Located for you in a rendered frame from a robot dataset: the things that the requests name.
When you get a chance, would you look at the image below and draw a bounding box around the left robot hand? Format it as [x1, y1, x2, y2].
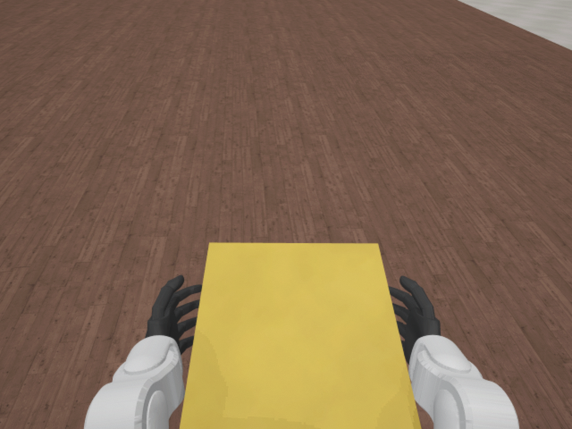
[145, 275, 202, 354]

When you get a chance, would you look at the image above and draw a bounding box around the robot left forearm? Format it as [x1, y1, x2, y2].
[84, 335, 185, 429]

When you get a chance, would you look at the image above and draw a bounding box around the robot right forearm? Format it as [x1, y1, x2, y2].
[408, 335, 519, 429]

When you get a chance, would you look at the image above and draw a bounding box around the carton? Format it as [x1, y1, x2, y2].
[180, 243, 422, 429]

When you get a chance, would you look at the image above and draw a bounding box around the right robot hand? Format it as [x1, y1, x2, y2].
[388, 275, 441, 364]

